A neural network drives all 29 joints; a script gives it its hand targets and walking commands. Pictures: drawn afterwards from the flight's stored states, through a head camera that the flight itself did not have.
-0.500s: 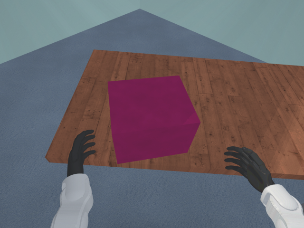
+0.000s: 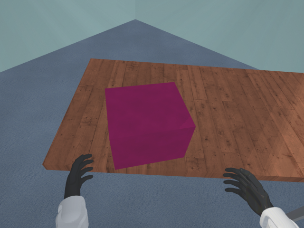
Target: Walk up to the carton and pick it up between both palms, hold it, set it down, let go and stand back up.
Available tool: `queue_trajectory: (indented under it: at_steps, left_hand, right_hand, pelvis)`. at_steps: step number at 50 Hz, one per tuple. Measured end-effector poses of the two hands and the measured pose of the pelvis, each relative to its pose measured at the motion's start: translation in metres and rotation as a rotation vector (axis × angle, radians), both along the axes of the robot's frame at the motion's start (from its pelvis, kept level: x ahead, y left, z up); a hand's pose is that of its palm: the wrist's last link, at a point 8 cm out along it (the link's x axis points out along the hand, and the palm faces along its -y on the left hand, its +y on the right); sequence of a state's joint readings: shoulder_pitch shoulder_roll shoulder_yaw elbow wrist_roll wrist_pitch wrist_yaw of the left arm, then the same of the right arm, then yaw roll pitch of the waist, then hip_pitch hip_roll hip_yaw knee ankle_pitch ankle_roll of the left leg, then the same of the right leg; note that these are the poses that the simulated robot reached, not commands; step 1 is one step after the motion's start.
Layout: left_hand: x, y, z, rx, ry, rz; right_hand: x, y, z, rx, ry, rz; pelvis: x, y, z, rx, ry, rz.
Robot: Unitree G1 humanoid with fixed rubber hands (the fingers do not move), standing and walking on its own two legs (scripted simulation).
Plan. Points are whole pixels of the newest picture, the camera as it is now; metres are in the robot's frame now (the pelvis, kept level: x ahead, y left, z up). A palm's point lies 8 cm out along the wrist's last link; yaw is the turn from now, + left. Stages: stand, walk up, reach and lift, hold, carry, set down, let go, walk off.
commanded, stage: set down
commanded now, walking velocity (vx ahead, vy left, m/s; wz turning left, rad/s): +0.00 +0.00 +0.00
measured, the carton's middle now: (145, 124) +0.43 +0.06 +0.02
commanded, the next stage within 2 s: let go in 1.08 s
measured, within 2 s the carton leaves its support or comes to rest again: neither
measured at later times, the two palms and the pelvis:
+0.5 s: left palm (74, 193) +0.21 +0.21 -0.01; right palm (248, 203) +0.23 -0.23 -0.01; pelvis +0.01 +0.01 +0.00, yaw +0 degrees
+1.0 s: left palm (70, 207) +0.19 +0.22 -0.04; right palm (234, 213) +0.21 -0.20 -0.04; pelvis +0.01 +0.01 +0.00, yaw +1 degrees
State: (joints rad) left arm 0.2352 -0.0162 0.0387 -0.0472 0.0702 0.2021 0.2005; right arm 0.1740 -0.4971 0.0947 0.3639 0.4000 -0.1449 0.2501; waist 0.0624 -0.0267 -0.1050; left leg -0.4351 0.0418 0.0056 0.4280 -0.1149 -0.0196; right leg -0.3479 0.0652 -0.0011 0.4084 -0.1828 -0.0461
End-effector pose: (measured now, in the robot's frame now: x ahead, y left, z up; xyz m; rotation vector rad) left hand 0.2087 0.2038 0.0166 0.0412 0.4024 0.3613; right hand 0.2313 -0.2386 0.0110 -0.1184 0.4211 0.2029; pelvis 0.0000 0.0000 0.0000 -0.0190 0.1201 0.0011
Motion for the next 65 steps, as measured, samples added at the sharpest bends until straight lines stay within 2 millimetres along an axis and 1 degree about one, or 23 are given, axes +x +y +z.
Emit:
queue_trajectory:
  at_steps: [2,6,11,14,22,25,30,33,43,52,56,59,65]
  left_hand:
    - [-0.003,0.002,-0.008,-0.006,0.038,0.006]
    - [-0.001,0.005,-0.008,-0.006,0.04,0.005]
    - [0.002,0.007,-0.01,-0.008,0.05,-0.005]
    - [0.003,0.007,-0.016,-0.013,0.073,-0.016]
    - [0.002,0.008,-0.022,-0.012,0.094,-0.041]
    - [0.0,0.008,-0.024,-0.016,0.095,-0.048]
    - [-0.008,0.01,-0.035,-0.02,0.143,-0.055]
    - [-0.014,0.012,-0.044,-0.02,0.181,-0.063]
    - [-0.021,0.018,-0.055,0.002,0.238,-0.105]
    - [-0.022,0.018,-0.062,-0.008,0.263,-0.129]
    - [-0.025,0.018,-0.069,-0.017,0.294,-0.138]
    - [-0.026,0.018,-0.072,-0.018,0.302,-0.146]
    - [-0.033,0.022,-0.084,-0.024,0.364,-0.154]
  right_hand:
    - [0.0,0.005,-0.003,0.011,0.01,-0.008]
    - [0.002,0.014,-0.006,0.012,0.015,-0.001]
    - [0.003,0.015,-0.013,-0.009,0.041,-0.019]
    - [0.003,0.013,-0.018,-0.018,0.062,-0.029]
    - [0.003,0.012,-0.021,-0.028,0.072,-0.043]
    - [0.0,0.011,-0.024,-0.036,0.084,-0.05]
    - [-0.007,0.012,-0.031,-0.045,0.107,-0.063]
    - [-0.013,0.016,-0.038,-0.043,0.128,-0.075]
    - [-0.018,0.035,-0.049,-0.056,0.149,-0.086]
    - [-0.02,0.039,-0.058,-0.091,0.187,-0.094]
    - [-0.025,0.04,-0.067,-0.097,0.226,-0.11]
    - [-0.027,0.043,-0.07,-0.103,0.232,-0.114]
    - [-0.032,0.05,-0.079,-0.11,0.252,-0.125]
  pelvis:
    - [0.001,0.001,0.0,0.0,0.001,0.001]
    - [0.003,0.003,0.0,0.0,0.003,0.003]
    - [0.007,0.006,0.0,0.001,0.008,0.005]
    - [0.009,0.007,0.001,0.001,0.009,0.006]
    - [0.013,0.006,0.001,0.003,0.007,0.006]
    - [0.012,0.006,0.001,0.003,0.002,0.006]
    - [0.011,0.006,0.001,0.003,-0.007,0.006]
    - [0.011,0.006,0.001,0.003,-0.01,0.007]
    - [0.011,0.009,0.001,0.003,-0.012,0.009]
    - [0.015,0.013,0.001,0.003,-0.013,0.012]
    - [0.016,0.014,0.001,0.004,-0.014,0.013]
    - [0.017,0.014,0.002,0.004,-0.013,0.013]
    - [0.02,0.015,0.002,0.005,-0.012,0.014]
